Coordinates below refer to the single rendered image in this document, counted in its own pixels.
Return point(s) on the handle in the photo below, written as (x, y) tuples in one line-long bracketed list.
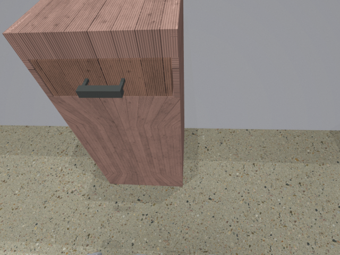
[(85, 91)]

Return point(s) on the drawer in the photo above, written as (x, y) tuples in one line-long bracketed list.
[(143, 76)]

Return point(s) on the cabinet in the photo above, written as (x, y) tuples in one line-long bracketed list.
[(137, 140)]

